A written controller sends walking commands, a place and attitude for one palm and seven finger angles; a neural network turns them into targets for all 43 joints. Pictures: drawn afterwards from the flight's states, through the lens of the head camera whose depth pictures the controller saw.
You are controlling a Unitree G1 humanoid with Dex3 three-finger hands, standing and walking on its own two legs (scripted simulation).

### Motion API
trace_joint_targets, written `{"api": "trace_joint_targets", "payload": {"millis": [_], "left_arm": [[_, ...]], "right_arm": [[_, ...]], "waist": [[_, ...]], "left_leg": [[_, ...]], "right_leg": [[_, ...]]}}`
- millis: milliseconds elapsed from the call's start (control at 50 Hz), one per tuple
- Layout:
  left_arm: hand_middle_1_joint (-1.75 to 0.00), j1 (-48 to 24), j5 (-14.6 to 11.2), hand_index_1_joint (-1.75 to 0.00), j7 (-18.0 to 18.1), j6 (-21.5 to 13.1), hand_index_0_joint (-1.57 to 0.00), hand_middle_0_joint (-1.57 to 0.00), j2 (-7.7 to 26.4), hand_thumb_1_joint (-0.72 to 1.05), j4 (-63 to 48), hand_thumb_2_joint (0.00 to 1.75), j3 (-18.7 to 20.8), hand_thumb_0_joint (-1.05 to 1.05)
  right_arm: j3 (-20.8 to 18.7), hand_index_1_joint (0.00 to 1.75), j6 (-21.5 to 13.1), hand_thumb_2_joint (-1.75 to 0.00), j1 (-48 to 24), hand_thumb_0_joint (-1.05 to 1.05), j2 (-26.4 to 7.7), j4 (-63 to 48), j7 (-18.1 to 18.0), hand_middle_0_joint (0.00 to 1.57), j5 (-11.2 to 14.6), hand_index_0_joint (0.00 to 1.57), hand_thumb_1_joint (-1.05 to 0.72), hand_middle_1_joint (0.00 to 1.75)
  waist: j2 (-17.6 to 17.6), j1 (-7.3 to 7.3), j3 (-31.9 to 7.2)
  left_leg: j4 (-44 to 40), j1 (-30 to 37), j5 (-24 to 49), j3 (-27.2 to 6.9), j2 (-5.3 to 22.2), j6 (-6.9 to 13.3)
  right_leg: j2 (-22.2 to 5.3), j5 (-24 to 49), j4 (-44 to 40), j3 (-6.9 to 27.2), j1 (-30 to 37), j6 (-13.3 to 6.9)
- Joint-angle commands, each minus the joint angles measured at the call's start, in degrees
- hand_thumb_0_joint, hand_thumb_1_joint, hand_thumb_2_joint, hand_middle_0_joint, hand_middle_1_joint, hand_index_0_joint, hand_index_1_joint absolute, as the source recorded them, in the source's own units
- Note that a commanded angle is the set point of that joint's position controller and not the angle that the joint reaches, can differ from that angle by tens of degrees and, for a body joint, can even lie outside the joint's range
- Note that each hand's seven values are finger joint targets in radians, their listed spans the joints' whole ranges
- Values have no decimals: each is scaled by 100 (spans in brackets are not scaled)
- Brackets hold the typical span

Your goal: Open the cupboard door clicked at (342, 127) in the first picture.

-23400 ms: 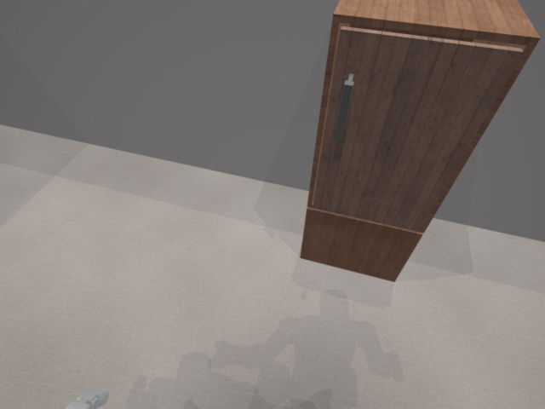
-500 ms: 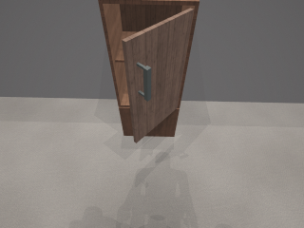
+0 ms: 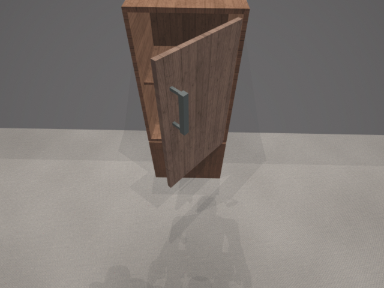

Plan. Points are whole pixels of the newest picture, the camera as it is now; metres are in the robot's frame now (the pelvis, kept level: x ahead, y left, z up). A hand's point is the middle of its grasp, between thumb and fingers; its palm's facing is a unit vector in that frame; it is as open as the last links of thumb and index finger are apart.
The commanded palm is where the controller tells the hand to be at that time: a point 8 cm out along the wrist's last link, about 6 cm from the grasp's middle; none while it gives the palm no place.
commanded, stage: walk to a spot facing it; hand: left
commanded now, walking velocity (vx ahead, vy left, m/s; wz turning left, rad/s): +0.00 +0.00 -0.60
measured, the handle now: (179, 111) +0.58 +0.08 +0.02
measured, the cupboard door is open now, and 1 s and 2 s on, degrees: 48 48 48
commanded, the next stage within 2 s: none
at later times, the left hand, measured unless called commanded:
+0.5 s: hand out of the picture +0.10 +0.18 -0.18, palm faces -0.16 -0.94 -0.30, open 7.4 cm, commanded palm none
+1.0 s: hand (137, 281) +0.17 +0.15 -0.17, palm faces -0.44 -0.87 -0.21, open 7.4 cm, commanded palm none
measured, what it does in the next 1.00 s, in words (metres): steps on the spot, turning right: left foot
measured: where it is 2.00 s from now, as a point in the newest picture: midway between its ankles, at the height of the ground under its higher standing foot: outside the picture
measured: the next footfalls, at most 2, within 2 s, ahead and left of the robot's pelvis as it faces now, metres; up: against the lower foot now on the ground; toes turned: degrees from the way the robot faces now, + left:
left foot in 0.80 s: +0.09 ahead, +0.10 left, +0.00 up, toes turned -23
right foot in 1.12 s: -0.04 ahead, -0.15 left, +0.00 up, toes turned -38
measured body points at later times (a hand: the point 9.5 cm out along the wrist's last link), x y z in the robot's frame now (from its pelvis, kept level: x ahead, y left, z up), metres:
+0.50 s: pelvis -0.01 -0.02 -0.02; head +0.03 -0.05 +0.42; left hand +0.11 +0.23 -0.15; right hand -0.03 -0.27 -0.18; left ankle +0.00 +0.12 -0.73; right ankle -0.03 -0.12 -0.75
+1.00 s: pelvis -0.01 +0.00 -0.01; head +0.05 -0.01 +0.44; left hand +0.19 +0.20 -0.16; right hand -0.05 -0.26 -0.14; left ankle +0.05 +0.12 -0.74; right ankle -0.07 -0.12 -0.68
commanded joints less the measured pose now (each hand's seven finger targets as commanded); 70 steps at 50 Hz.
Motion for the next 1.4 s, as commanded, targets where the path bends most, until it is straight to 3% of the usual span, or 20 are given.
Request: {"api": "trace_joint_targets", "payload": {"millis": [0, 180, 300, 400, 420, 440, 460, 500, 720, 740, 780, 800, 880, 1000, 1060, 1100, 1120, 1160, 1300, 1380], "left_arm": [[-30, 358, -10, -30, 12, 42, -20, -20, 659, 90, -208, 90, 186, 0], [-30, -25, 44, -30, -112, 231, -20, -20, 938, 90, -775, 90, 500, 0], [-30, -349, 73, -30, -252, 324, -20, -20, 748, 90, -1253, 90, 537, 0], [-30, 215, 52, -30, -303, 254, -20, -20, 715, 90, -1222, 90, 535, 0], [-30, 407, 94, -30, -264, 208, -20, -20, 1100, 90, -1193, 90, 599, 0], [-30, 434, 132, -30, -173, 165, -20, -20, 1747, 90, -1231, 90, 722, 0], [-30, 617, 49, -30, -151, 196, -20, -20, 1933, 90, -1267, 90, 714, 0], [-30, 103, 82, -30, -69, 202, -20, -20, 1645, 90, -1404, 90, 703, 0], [-30, -281, 75, -30, -111, 232, -20, -20, 1600, 90, -1702, 90, 681, 0], [-30, -438, 41, -30, -124, 249, -20, -20, 1519, 90, -1746, 90, 652, 0], [-30, -251, -25, -30, -229, 249, -20, -20, 958, 90, -1940, 90, 507, 0], [-30, -472, 33, -30, -283, 227, -20, -20, 1181, 90, -2092, 90, 548, 0], [-30, -425, 64, -30, -400, 307, -20, -20, 994, 90, -1868, 90, 563, 0], [-30, -698, 35, -30, -437, 282, -20, -20, 845, 90, -1956, 90, 435, 0], [-30, -122, 42, -30, -415, 219, -20, -20, 1078, 90, -1791, 90, 502, 0], [-30, 518, 90, -30, -239, 135, -20, -20, 2208, 90, -1615, 90, 717, 0], [-30, 669, 43, -30, -191, 173, -20, -20, 2266, 90, -1619, 90, 684, 0], [-30, -34, 62, -30, -106, 196, -20, -20, 1800, 90, -1750, 90, 648, 0], [-30, -324, 106, -30, -121, 214, -20, -20, 1723, 90, -1822, 90, 618, 0], [-30, -672, 57, -30, -208, 263, -20, -20, 1468, 90, -1932, 90, 576, 0]], "right_arm": [[-163, 30, 36, -90, 457, 0, -491, -141, -94, 20, 10, 20, -90, 30], [-409, 30, 104, -90, 287, 0, -707, -680, -129, 20, 9, 20, -90, 30], [-532, 30, -25, -90, 230, 0, -1258, -1014, -174, 20, -76, 20, -90, 30], [-587, 30, 21, -90, -198, 0, -1391, -1232, -122, 20, -66, 20, -90, 30], [-585, 30, 61, -90, -267, 0, -1253, -1330, -88, 20, -2, 20, -90, 30], [-517, 30, 79, -90, -346, 0, -840, -1560, -24, 20, 40, 20, -90, 30], [-511, 30, 141, -90, -515, 0, -1019, -1626, -3, 20, 31, 20, -90, 30], [-538, 30, 144, -90, -785, 0, -963, -1650, -7, 20, 39, 20, -90, 30], [-473, 30, 40, -90, -386, 0, -872, -1745, -42, 20, 131, 20, -90, 30], [-476, 30, -9, -90, -105, 0, -942, -1656, -66, 20, 127, 20, -90, 30], [-631, 30, -88, -90, 102, 0, -1867, -1742, -98, 20, 7, 20, -90, 30], [-617, 30, -47, -90, 111, 0, -2000, -1838, -147, 20, -52, 20, -90, 30], [-442, 30, -73, -90, -516, 0, -1365, -2005, -124, 20, -78, 20, -90, 30], [-574, 30, -13, -90, 93, 0, -1605, -1754, -58, 20, -76, 20, -90, 30], [-598, 30, 27, -90, -89, 0, -1623, -1819, -12, 20, -18, 20, -90, 30], [-449, 30, 57, -90, -449, 0, -970, -2181, 56, 20, 73, 20, -90, 30], [-438, 30, 106, -90, -583, 0, -1096, -2224, 32, 20, 71, 20, -90, 30], [-498, 30, 126, -90, -552, 0, -1163, -2027, 9, 20, 72, 20, -90, 30], [-456, 30, 112, -90, -330, 0, -848, -1829, 50, 20, 98, 20, -90, 30], [-476, 30, -22, -90, 511, 0, -1044, -1661, 24, 20, 49, 20, -90, 30]], "waist": [[-68, -46, 183], [-90, -93, -8], [1028, -69, -100], [378, 273, -312], [-568, 378, -212], [-2107, 356, -155], [-1525, 558, -209], [-1050, 282, -185], [-840, -73, -596], [-692, -248, -639], [1917, -228, -715], [1208, -286, -486], [1146, 87, -225], [1315, -199, -409], [885, 154, -528], [-1986, 550, -638], [-1368, 645, -573], [-1722, 298, -585], [-884, 92, -550], [-496, -352, -444]], "left_leg": [[3, -162, 453, -141, 567, 124], [545, -216, -351, 164, 696, 131], [-712, -84, 614, -1165, 2474, 1219], [783, -441, 1255, 332, 1731, 453], [1753, -1053, 169, 750, 1159, 61], [3050, -2280, -2163, 1073, 281, -275], [3902, -2275, -2489, 323, 325, -206], [4455, -2652, -1869, -131, 439, -211], [1350, -810, -885, 18, 35, -222], [545, -33, -347, 14, 108, -192], [-727, 960, 330, -2433, 2559, 733], [-682, 141, 549, -2606, 2993, 1253], [-170, -53, 1965, -440, 1758, 758], [236, 76, 2172, 158, 1821, 613], [1123, -539, 1358, 504, 1625, 187], [3599, -2611, -2718, 913, 367, -397], [4194, -2643, -2634, 116, 474, -305], [4566, -2860, -1845, -125, 575, -340], [2605, -1526, -1374, 165, 194, -345], [491, 422, -955, 59, 233, -193]], "right_leg": [[-747, 713, -344, 867, -336, -72], [-695, 407, 33, 1526, -1066, -257], [-154, -1820, 3383, 605, -1895, 158], [-155, -370, 1029, 177, -397, 174], [-630, 745, 49, 1039, 19, -9], [-2019, 1897, -527, 3109, 363, -657], [-2247, 1395, -532, 3254, 87, -1118], [-1761, 1376, -257, 3084, 122, -1122], [-1011, 2130, 292, 2798, -362, -685], [-821, 1759, 509, 2643, -903, -434], [385, -2034, 2504, 1083, -2565, 313], [116, -2371, 3595, 873, -2520, 414], [-180, -1419, 4442, 545, -2484, 570], [-53, -1320, 2208, -105, -1376, 413], [-85, -8, 635, -93, -83, 227], [-2370, 2898, -293, 2987, 988, -861], [-2390, 2277, -218, 3008, 639, -1209], [-1711, 1645, -123, 2592, 553, -1012], [-1266, 1315, -39, 2480, -353, -882], [-681, -1835, 117, 2413, -2028, -377]]}}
